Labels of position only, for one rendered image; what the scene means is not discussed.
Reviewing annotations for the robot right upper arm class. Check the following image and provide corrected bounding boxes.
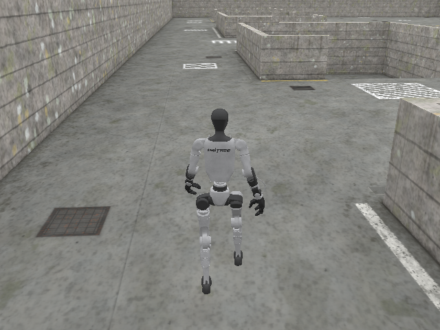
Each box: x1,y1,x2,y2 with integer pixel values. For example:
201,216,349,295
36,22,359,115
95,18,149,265
234,139,253,178

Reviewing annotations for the robot right forearm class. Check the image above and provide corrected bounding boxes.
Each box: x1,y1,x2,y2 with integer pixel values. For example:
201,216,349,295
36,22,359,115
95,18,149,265
247,167,263,200

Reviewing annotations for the right robot hand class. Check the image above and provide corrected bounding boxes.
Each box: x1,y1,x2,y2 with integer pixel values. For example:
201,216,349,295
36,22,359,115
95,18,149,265
249,197,265,216

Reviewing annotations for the right robot foot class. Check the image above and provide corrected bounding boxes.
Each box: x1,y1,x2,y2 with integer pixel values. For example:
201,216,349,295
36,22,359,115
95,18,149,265
234,251,243,266

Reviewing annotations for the robot left forearm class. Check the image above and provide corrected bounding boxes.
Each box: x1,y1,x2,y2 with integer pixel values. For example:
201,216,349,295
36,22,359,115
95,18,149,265
185,164,195,186

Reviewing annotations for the left robot shin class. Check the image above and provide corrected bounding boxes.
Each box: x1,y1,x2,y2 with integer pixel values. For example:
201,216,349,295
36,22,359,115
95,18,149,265
199,236,210,285

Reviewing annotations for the left robot hand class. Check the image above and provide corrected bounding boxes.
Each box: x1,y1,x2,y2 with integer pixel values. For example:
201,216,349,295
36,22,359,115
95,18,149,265
185,183,201,195

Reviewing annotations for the robot left upper arm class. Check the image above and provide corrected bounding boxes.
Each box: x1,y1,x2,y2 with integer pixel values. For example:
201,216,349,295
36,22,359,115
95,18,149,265
188,138,206,175

